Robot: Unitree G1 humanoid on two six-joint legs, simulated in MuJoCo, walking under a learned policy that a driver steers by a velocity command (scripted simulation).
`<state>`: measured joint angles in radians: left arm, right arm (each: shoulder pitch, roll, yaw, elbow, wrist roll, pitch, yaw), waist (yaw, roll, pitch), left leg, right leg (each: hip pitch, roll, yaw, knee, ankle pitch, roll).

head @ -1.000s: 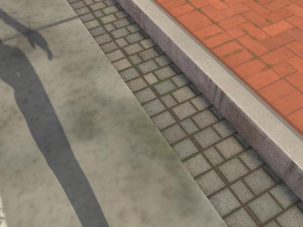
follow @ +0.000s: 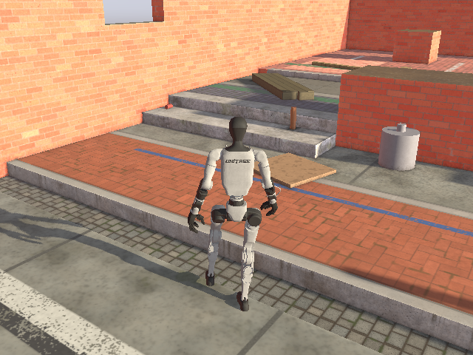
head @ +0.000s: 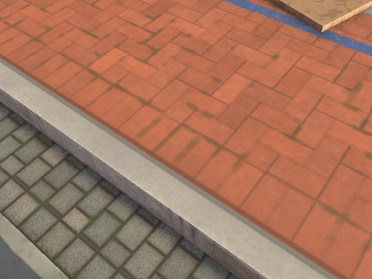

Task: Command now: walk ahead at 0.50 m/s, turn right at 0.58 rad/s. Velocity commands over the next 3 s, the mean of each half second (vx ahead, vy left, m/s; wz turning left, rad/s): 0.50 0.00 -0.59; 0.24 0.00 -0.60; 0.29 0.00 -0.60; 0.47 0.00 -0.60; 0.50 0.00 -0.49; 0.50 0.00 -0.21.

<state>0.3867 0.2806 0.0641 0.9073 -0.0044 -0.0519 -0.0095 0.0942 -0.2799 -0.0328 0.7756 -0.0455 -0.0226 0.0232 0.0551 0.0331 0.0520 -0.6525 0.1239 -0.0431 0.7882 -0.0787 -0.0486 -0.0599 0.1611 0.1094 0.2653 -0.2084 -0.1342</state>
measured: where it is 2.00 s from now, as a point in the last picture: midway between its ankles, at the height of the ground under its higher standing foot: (326, 169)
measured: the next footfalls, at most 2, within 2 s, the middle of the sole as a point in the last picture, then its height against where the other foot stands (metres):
left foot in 0.22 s outside the picture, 0.03 m lower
right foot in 0.84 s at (273, 237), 0.17 m higher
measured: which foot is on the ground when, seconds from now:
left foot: up 0.00-0.20, down 0.22-0.86, up 0.88-1.00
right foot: down 0.00-0.22, up 0.24-0.82, down 0.84-1.00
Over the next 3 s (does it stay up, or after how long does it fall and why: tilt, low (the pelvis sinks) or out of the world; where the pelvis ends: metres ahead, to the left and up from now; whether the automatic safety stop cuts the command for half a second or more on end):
stays up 1.04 -0.96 0.13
